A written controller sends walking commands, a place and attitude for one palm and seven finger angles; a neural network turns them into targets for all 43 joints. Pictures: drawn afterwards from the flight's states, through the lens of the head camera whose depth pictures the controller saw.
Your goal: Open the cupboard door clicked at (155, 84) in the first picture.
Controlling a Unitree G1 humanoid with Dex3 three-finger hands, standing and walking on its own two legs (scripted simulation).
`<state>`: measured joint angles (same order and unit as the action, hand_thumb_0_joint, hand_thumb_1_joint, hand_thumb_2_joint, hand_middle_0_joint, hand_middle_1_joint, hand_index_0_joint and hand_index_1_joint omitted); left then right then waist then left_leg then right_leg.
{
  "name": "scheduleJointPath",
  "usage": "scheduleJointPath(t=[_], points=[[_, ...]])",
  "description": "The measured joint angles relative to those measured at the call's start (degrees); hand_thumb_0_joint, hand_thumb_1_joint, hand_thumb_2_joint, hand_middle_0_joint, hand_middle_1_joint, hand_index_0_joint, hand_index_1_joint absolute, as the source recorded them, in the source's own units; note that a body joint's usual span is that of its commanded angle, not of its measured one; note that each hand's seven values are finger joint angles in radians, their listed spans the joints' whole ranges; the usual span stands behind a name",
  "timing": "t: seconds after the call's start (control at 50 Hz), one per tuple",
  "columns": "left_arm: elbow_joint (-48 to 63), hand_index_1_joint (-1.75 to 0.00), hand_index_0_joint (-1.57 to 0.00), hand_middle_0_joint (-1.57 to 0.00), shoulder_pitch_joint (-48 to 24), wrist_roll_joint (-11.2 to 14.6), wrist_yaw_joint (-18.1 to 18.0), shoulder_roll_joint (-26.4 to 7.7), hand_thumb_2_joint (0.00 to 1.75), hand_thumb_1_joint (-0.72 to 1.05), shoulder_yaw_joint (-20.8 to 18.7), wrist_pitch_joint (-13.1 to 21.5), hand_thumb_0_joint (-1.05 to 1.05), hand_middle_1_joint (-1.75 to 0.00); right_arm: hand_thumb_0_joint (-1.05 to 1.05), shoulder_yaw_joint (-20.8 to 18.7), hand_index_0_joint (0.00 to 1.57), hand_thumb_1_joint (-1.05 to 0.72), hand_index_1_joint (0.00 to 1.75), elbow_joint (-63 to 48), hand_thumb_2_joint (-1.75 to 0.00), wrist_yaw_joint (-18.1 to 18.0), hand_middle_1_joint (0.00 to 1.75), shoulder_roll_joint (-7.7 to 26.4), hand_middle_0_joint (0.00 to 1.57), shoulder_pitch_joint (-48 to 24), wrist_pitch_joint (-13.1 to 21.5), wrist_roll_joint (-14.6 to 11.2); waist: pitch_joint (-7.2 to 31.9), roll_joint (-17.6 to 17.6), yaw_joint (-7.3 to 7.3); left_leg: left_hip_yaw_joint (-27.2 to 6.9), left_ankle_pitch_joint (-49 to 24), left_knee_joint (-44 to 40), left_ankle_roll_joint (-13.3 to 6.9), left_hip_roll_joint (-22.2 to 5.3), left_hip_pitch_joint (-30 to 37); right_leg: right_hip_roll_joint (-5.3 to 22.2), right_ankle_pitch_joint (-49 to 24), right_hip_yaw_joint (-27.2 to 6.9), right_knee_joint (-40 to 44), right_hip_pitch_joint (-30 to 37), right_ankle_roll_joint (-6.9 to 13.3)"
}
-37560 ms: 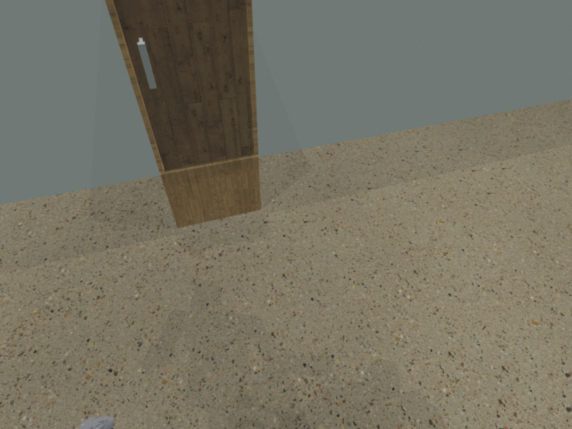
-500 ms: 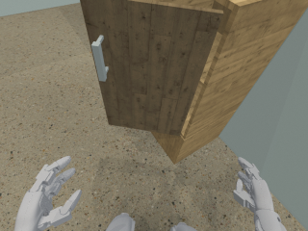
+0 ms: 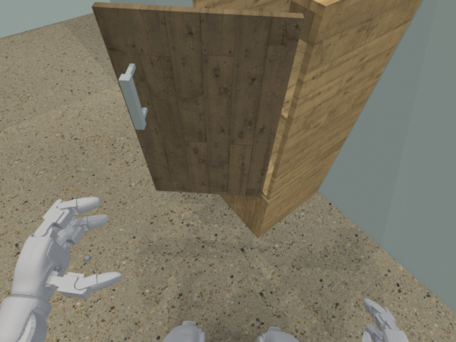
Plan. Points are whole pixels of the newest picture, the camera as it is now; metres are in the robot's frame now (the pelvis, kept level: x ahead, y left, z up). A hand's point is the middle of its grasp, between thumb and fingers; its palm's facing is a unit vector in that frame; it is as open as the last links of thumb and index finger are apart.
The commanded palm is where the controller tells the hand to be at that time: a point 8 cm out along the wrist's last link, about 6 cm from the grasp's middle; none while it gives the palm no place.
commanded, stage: raise the hand with hooked fingers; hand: left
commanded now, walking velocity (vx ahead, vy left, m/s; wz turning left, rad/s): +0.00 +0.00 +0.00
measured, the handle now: (136, 97) +0.57 +0.23 +0.08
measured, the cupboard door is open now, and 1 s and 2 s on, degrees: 49 49 49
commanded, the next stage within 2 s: move the hooked fingers beside the handle in 1.08 s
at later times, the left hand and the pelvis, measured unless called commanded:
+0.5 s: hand (53, 211) +0.29 +0.29 +0.09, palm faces +0.02 -1.00 -0.05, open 13.9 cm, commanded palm +0.27 +0.33 +0.09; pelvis +0.01 +0.02 +0.02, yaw +0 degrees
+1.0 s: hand (58, 202) +0.30 +0.28 +0.09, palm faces +0.01 -1.00 -0.04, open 14.0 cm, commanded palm +0.28 +0.33 +0.10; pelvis +0.01 +0.01 +0.03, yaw +0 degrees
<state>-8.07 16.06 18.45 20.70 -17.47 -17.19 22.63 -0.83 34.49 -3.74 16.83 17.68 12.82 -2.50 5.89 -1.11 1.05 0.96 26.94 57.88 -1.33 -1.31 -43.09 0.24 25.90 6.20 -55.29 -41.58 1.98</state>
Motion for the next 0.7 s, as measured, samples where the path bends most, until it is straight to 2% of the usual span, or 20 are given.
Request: scheduleJointPath(t=[0.1, 0.24, 0.38, 0.56, 0.7], points=[[-2.57, -1.01, -0.28, -0.28, -2.99, 0.24, 3.05, -1.52, 0.43, -0.20, 0.51, -2.72, -0.01, -1.01, 0.01, 0.62, 0.20, -0.90, 0.30, -1.06, -0.90, -0.87, 0.30, -0.01, 0.20, -2.01, 0.85, -0.26, -0.56, 0.77, 0.08, 0.21, -0.28, -1.19, -0.34, -0.02, 1.89, -0.11, -0.67, -0.23, 1.61, 1.99, -0.33], [-3.48, -1.11, -0.29, -0.29, -7.42, 1.11, 1.53, -3.03, 0.36, -0.37, -2.74, -3.99, -0.01, -1.11, 0.01, 2.52, 0.20, -0.90, 0.30, -3.11, -0.90, -0.22, 0.30, -1.69, 0.20, -3.14, 1.23, -0.05, -0.35, 0.77, -0.46, 0.02, -0.76, -3.61, -0.60, 0.18, 5.19, -0.12, -1.52, -0.08, 4.78, 5.75, -0.74], [-8.91, -1.17, -0.29, -0.30, -11.86, 0.57, 5.24, -4.81, 0.32, -0.46, -3.06, -9.25, -0.01, -1.18, 0.01, 4.26, 0.20, -0.90, 0.30, -3.61, -0.90, -0.12, 0.30, -1.99, 0.20, -3.38, 0.06, -0.14, -0.65, -0.22, -1.36, 0.30, -1.35, -5.54, -1.15, 0.66, 6.81, 0.22, -2.25, -0.37, 6.86, 7.42, -1.32], [-12.01, -1.19, -0.30, -0.30, -17.48, 0.87, 6.79, -6.56, 0.31, -0.49, -6.58, -7.98, -0.02, -1.20, 0.01, 4.33, 0.21, -0.90, 0.30, -1.72, -0.90, -0.51, 0.30, -1.70, 0.20, -1.91, -0.70, 0.32, -1.59, 0.35, -1.42, 0.45, -1.83, -7.33, -1.17, 0.69, 8.38, 0.13, -2.91, -0.55, 8.84, 9.02, -1.45], [-16.75, -1.20, -0.30, -0.30, -20.06, 1.54, 9.52, -8.56, 0.31, -0.50, -7.57, -10.71, -0.02, -1.20, 0.01, 3.47, 0.21, -0.90, 0.30, -1.36, -0.90, -0.59, 0.30, -0.56, 0.20, -0.76, -1.58, -0.14, -1.23, -0.08, -0.47, 0.95, -2.55, -9.20, -1.25, 0.72, 9.39, 0.09, -3.67, -1.07, 10.45, 9.72, -1.54]])
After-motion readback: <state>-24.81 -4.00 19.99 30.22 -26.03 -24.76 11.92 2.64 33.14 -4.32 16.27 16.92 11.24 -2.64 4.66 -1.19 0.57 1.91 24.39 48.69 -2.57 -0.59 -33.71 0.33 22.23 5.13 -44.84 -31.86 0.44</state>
